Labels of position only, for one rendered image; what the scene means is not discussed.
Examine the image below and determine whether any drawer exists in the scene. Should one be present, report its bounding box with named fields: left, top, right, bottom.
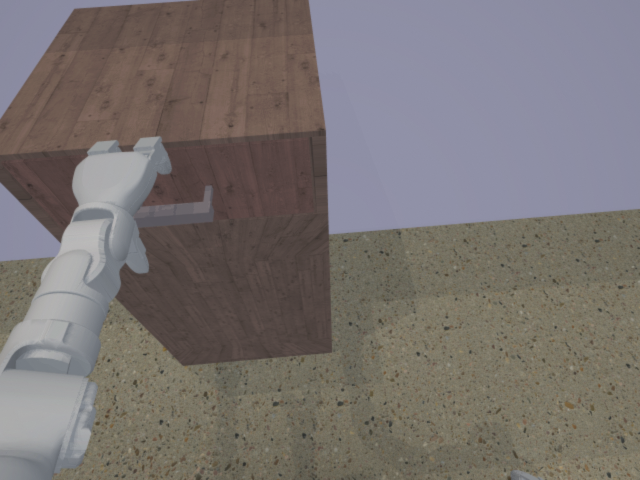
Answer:
left=1, top=137, right=314, bottom=231

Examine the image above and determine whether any robot left upper arm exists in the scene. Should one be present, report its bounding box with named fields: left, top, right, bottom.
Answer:
left=0, top=368, right=98, bottom=480

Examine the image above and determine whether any handle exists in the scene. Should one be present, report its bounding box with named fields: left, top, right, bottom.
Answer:
left=133, top=185, right=214, bottom=228

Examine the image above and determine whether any cabinet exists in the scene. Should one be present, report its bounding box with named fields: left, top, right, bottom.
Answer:
left=0, top=0, right=332, bottom=366

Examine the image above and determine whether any left robot hand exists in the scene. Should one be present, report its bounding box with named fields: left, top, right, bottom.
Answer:
left=72, top=136, right=172, bottom=274

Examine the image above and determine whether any robot left forearm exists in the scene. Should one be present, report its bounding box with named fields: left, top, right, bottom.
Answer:
left=0, top=202, right=135, bottom=378

